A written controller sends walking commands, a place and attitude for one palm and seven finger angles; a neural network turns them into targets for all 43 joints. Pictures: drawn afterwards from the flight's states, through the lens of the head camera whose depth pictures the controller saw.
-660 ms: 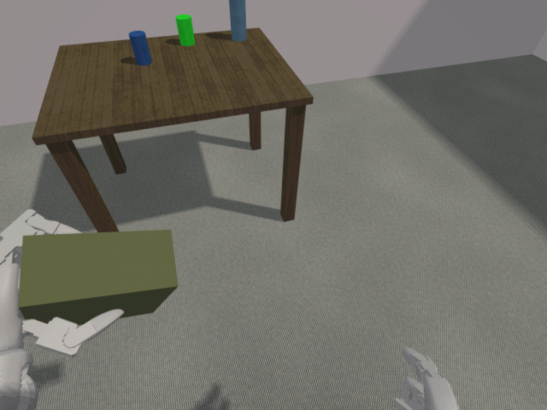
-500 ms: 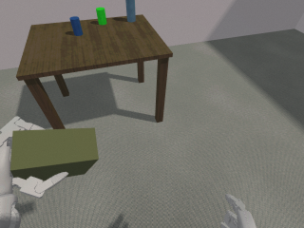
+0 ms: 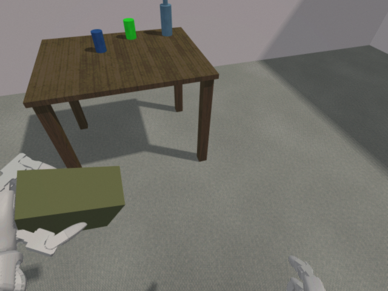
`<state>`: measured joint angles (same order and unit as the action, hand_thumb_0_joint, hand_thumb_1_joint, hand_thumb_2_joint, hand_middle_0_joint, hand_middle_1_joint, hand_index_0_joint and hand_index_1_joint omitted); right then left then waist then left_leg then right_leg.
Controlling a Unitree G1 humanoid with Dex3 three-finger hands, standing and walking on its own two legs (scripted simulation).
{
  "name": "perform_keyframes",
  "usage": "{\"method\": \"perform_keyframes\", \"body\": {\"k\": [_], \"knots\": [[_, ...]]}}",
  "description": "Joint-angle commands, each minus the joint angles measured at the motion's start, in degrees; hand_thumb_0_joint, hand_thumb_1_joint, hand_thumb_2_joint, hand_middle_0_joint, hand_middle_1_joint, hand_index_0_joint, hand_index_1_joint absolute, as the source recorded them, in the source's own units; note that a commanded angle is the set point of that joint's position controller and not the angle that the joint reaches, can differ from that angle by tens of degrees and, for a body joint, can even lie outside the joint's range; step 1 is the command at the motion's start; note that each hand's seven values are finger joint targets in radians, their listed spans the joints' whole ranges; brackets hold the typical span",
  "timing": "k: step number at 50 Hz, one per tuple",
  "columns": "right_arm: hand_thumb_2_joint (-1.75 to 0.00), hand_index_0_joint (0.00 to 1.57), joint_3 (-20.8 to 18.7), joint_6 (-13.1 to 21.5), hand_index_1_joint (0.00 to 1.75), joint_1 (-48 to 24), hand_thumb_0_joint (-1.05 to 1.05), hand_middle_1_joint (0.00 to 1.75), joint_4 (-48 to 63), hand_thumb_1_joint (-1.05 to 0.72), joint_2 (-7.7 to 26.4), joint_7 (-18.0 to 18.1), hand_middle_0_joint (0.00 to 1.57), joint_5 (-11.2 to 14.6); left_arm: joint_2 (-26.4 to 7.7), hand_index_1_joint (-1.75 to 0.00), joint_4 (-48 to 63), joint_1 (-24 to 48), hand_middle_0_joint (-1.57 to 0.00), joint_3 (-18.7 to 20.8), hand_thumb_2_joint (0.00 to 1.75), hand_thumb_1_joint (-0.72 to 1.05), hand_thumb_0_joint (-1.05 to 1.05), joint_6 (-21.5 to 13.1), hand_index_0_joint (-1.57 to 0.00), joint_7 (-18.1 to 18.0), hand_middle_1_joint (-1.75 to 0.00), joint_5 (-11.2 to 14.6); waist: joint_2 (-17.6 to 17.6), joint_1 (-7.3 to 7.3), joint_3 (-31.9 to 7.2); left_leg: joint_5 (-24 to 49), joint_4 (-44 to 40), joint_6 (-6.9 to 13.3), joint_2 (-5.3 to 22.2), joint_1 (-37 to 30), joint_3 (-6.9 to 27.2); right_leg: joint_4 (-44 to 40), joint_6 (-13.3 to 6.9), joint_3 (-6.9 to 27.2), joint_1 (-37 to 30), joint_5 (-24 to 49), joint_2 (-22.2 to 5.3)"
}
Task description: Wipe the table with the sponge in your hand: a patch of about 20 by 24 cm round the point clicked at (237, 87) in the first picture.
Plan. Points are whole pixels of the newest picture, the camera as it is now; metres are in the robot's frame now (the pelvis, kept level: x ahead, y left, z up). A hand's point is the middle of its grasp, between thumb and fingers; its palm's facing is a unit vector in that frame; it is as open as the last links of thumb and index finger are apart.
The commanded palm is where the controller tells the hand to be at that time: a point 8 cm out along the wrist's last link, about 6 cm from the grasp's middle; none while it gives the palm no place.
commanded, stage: walk to a spot facing it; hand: left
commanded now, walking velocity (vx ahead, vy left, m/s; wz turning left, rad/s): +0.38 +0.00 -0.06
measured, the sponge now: (86, 201) +0.23 +0.20 +0.13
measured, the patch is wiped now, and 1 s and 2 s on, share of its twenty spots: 0.00 0.00 0.00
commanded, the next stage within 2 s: turn to face it in 1.14 s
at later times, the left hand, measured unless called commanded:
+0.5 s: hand (74, 153) +0.30 +0.24 +0.17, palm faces +0.39 -0.83 -0.39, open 10.7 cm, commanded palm +0.25 +0.27 +0.18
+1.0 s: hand (153, 105) +0.45 +0.12 +0.17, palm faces +0.26 -0.80 -0.54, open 10.7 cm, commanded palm +0.39 +0.19 +0.18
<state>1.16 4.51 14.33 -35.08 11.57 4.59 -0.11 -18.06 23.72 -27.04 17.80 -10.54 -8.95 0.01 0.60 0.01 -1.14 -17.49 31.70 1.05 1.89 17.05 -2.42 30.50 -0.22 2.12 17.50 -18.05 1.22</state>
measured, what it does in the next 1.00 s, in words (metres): walks ahead: right foot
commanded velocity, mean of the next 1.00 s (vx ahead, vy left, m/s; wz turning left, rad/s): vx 0.36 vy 0.00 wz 0.09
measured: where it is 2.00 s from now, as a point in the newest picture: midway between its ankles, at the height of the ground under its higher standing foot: (222, 281)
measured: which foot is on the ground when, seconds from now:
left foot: down 0.00-0.80, up 0.82-1.00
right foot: down 0.00-0.40, up 0.42-0.76, down 0.78-1.00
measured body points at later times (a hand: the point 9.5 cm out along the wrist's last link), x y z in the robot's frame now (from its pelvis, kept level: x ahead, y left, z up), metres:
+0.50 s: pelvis +0.08 +0.00 -0.01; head +0.08 +0.02 +0.44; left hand +0.28 +0.28 +0.19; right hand +0.22 -0.24 -0.09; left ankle +0.08 +0.11 -0.74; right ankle +0.05 -0.11 -0.68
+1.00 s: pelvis +0.22 -0.09 +0.00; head +0.26 -0.11 +0.44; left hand +0.43 +0.17 +0.20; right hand +0.35 -0.35 -0.11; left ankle +0.22 +0.06 -0.63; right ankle +0.23 -0.15 -0.74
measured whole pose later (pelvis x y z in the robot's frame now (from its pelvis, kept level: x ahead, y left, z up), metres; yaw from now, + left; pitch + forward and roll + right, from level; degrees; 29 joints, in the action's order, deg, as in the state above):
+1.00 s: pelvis +0.22 -0.09 +0.00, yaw -3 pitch +0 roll +1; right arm -2.4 1.5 9.7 -36.3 13.8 2.8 0.4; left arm -22.6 32.0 -30.7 22.6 -13.4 -7.0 0.5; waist 0.9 2.8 5.9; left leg -17.9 73.1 -1.9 5.4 34.6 -3.1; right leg 32.2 -4.9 -13.7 16.0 -16.4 -2.7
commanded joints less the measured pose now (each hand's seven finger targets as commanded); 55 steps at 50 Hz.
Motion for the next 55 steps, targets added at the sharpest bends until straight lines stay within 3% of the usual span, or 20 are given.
{"method": "perform_keyframes", "body": {"k": [1, 6, 9, 10, 12, 16, 18, 20, 22, 24, 27, 34, 37, 38, 39, 40, 42, 44, 49, 55], "knots": [[-0.90, 0.20, -2.9, 3.2, 0.30, -6.1, 0.00, 0.30, 8.6, -0.90, 7.0, 1.5, 0.20, -0.5, -9.9, -1.60, 15.3, 8.5, -1.20, 6.4, 1.30, 0.10, 0.00, -4.0, -1.20, -1.9, -1.60, 0.1, 9.5, 0.95, -1.3, -22.5, -15.9, 5.9, 12.0, 0.6, 15.3, 5.9, -0.8, -4.2, 2.2, -6.8, 0.6], [-0.90, 0.20, -3.2, 3.1, 0.30, -6.0, 0.00, 0.30, 8.6, -0.90, 7.1, 0.8, 0.20, -0.4, -8.3, -1.60, 12.1, 5.4, -1.20, 5.2, 1.30, 0.10, 0.00, -3.5, -1.20, -1.2, -1.60, 0.1, 8.3, 0.46, -2.1, -21.3, -8.4, 3.7, 8.5, 8.5, 6.2, -1.6, -2.1, -4.0, -7.6, -8.3, -1.7], [-0.90, 0.20, -2.9, 2.9, 0.30, -7.3, 0.00, 0.30, 8.2, -0.90, 5.6, 0.2, 0.20, -0.2, -10.4, -1.60, 11.5, 8.4, -1.20, 5.1, 1.30, 0.10, 0.00, -3.3, -1.20, -1.0, -1.60, 0.0, -14.6, -0.31, 3.5, -12.5, 19.1, -0.4, -0.4, 18.1, -3.5, -18.8, -11.0, 26.9, -4.2, -27.8, -18.2], [-0.90, 0.20, -2.9, 3.2, 0.30, -8.5, 0.00, 0.30, 8.3, -0.90, 6.1, 0.1, 0.20, -0.2, -12.0, -1.60, 13.0, 10.7, -1.20, 5.6, 1.30, 0.10, 0.00, -3.9, -1.20, -1.4, -1.60, 0.0, -13.7, -0.68, 3.4, -11.5, 26.2, -0.8, 0.8, 21.4, -0.3, -20.4, -13.7, 31.2, -7.8, -21.2, -21.9], [-0.90, 0.20, -2.3, 3.3, 0.30, -7.6, 0.00, 0.30, 7.2, -0.90, 5.7, -0.1, 0.20, -0.7, -13.0, -1.60, 14.1, 11.9, -1.20, 7.3, 1.30, 0.10, 0.00, -4.9, -1.20, -1.7, -1.60, -0.5, -6.5, 0.21, 0.2, -11.4, 23.8, -1.0, 2.8, 18.1, 1.4, -17.2, -13.8, 24.1, -7.7, -13.3, -20.8], [-0.90, 0.20, -1.8, 2.0, 0.30, -7.4, 0.00, 0.30, 7.6, -0.90, 4.6, 0.3, 0.20, -0.8, -13.0, -1.60, 15.8, 9.8, -1.20, 8.2, 1.30, 0.10, 0.00, -5.5, -1.20, -1.6, -1.60, 0.4, -7.1, 0.55, -1.9, -2.3, 2.3, -0.7, 1.1, -2.8, -4.8, -10.9, -8.8, 7.4, 1.8, -9.9, -12.8], [-0.90, 0.20, -2.3, 2.7, 0.30, -6.1, 0.00, 0.30, 8.5, -0.90, 5.7, 1.2, 0.20, -0.5, -12.0, -1.60, 18.7, 10.0, -1.20, 7.5, 1.30, 0.10, 0.00, -6.0, -1.20, -1.5, -1.60, 1.1, 3.5, 1.33, -3.8, -2.0, -8.1, -0.3, 2.0, -12.9, -3.7, 2.2, -5.1, 2.2, 4.5, -6.7, -7.2], [-0.90, 0.20, -2.8, 3.1, 0.30, -5.6, 0.00, 0.30, 9.1, -0.90, 6.8, 0.8, 0.20, -0.2, -10.7, -1.60, 22.2, 8.3, -1.20, 6.8, 1.30, 0.10, 0.00, -7.2, -1.20, -2.1, -1.60, 0.9, 22.6, 1.58, -4.1, -6.1, -18.7, 9.0, 21.9, -22.2, 26.3, 28.4, -0.5, -5.7, 21.7, -15.8, -0.2], [-0.90, 0.20, -3.0, 4.2, 0.30, -6.1, 0.00, 0.30, 7.7, -0.90, 6.1, 0.1, 0.20, -0.6, -13.5, -1.60, 17.9, 7.0, -1.20, 9.2, 1.30, 0.10, 0.00, -6.9, -1.20, -1.5, -1.60, 0.3, 13.2, 1.21, -2.6, -6.8, -19.2, 11.7, 24.6, -16.9, 28.0, 36.8, -0.4, -1.0, 24.5, -11.9, -4.5], [-0.90, 0.20, -3.5, 4.7, 0.30, -5.0, 0.00, 0.30, 7.1, -0.90, 6.5, -0.5, 0.20, -0.2, -10.6, -1.60, 18.5, 5.8, -1.20, 6.7, 1.30, 0.10, 0.00, -5.7, -1.20, -1.2, -1.60, 0.2, 9.0, 1.58, 0.2, 2.9, -17.5, 11.5, 22.9, -16.1, 20.0, 37.0, 0.6, -2.0, 26.6, -7.6, -6.7], [-0.90, 0.20, -3.6, 5.1, 0.30, -4.9, 0.00, 0.30, 7.0, -0.90, 6.6, -0.8, 0.20, 0.2, -8.9, -1.60, 18.9, 5.2, -1.20, 5.3, 1.30, 0.10, 0.00, -4.9, -1.20, -0.7, -1.60, -0.1, 9.8, 0.82, -0.1, 8.7, -16.0, 7.9, 17.6, -14.6, 5.8, 31.6, 1.4, -6.7, 23.2, -1.7, -6.5], [-0.90, 0.20, -3.4, 4.9, 0.30, -5.5, 0.00, 0.30, 7.7, -0.90, 5.8, 0.0, 0.20, -0.5, -12.4, -1.60, 15.9, 4.9, -1.20, 9.1, 1.30, 0.10, 0.00, -4.4, -1.20, -0.3, -1.60, 0.6, 11.6, 1.02, 0.1, 15.9, -14.1, 6.2, 16.8, -12.3, -1.7, 9.6, 1.4, -13.5, 10.0, 1.1, -4.2], [-0.90, 0.20, -3.4, 4.0, 0.30, -6.5, 0.00, 0.30, 7.9, -0.90, 5.3, -0.2, 0.20, 0.1, -12.8, -1.60, 16.7, 4.4, -1.20, 9.9, 1.30, 0.10, 0.00, -4.1, -1.20, -0.3, -1.60, 0.7, 8.4, -0.28, -6.0, 19.6, 3.4, 4.4, 12.6, -7.4, -6.8, -0.9, 0.5, -16.9, -9.4, 5.6, -0.5], [-0.90, 0.20, -3.5, 3.8, 0.30, -6.8, 0.00, 0.30, 7.9, -0.90, 4.8, -0.5, 0.20, 0.4, -13.9, -1.60, 17.4, 4.0, -1.20, 10.6, 1.30, 0.10, 0.00, -3.8, -1.20, -0.4, -1.60, 0.5, 2.1, -1.10, -8.5, 15.5, 15.6, 3.5, 10.3, -1.6, -7.6, -2.7, -1.4, -10.5, -17.1, 6.1, -5.0], [-0.90, 0.20, -3.6, 3.1, 0.30, -6.7, 0.00, 0.30, 8.4, -0.90, 3.3, -0.8, 0.20, 0.6, -16.0, -1.60, 17.8, 4.0, -1.20, 11.9, 1.30, 0.10, 0.00, -3.7, -1.20, -0.7, -1.60, 0.0, -12.7, -0.81, -11.2, -3.0, 33.1, 1.2, 3.3, 12.8, -9.1, -6.0, -7.2, 11.1, -26.2, 11.6, -18.5], [-0.90, 0.20, -3.1, 3.2, 0.30, -8.7, 0.00, 0.30, 9.4, -0.90, 4.0, -1.0, 0.20, 0.2, -18.0, -1.60, 18.7, 3.6, -1.20, 14.7, 1.30, 0.10, 0.00, -3.9, -1.20, -1.1, -1.60, 0.7, -16.6, -1.49, -11.5, -15.5, 44.7, 0.1, -0.2, 22.1, -2.1, -10.9, -11.4, 25.9, -27.4, 17.2, -26.9], [-0.90, 0.20, -4.4, 2.6, 0.30, -7.7, 0.00, 0.30, 7.4, -0.90, 5.3, -1.9, 0.20, 0.3, -17.4, -1.60, 19.3, 3.6, -1.20, 14.8, 1.30, 0.10, 0.00, -4.9, -1.20, -0.3, -1.60, 1.5, -8.3, -0.50, -8.8, -9.7, 49.5, -0.9, 4.3, 21.4, 5.1, -13.4, -10.3, 21.9, -18.7, 0.7, -27.2], [-0.90, 0.20, -3.8, 1.0, 0.30, -8.9, 0.00, 0.30, 7.0, -0.90, 4.7, -2.0, 0.20, 0.3, -17.0, -1.60, 19.5, -3.0, -1.20, 16.0, 1.30, 0.10, 0.00, -5.7, -1.20, -0.4, -1.60, 1.2, -3.1, -0.36, -5.1, -4.0, 49.8, -2.3, 5.6, 23.1, 4.5, -12.9, -9.8, 12.4, -14.2, 6.6, -24.6], [-0.90, 0.20, -4.3, -0.8, 0.30, -7.8, 0.00, 0.30, 8.0, -0.90, 5.0, -1.7, 0.20, 0.1, -14.8, -1.60, 19.7, -2.0, -1.20, 14.6, 1.30, 0.10, 0.00, -6.5, -1.20, -0.5, -1.60, 1.6, -4.5, 1.00, -3.7, 2.2, 35.1, -3.1, 6.7, 20.5, 0.8, -13.3, -7.5, -3.5, -10.4, 18.6, -21.6], [-0.90, 0.20, -4.3, 0.3, 0.30, -6.1, 0.00, 0.30, 10.6, -0.90, 4.3, -1.1, 0.20, -0.3, -13.0, -1.60, 18.6, -2.8, -1.20, 12.4, 1.30, 0.10, 0.00, -5.3, -1.20, -1.8, -1.60, 1.5, -8.9, -1.30, -3.1, 1.5, 13.5, -1.7, 4.0, 14.6, -7.6, -9.2, -6.7, -8.0, -14.8, 30.3, -21.7]]}}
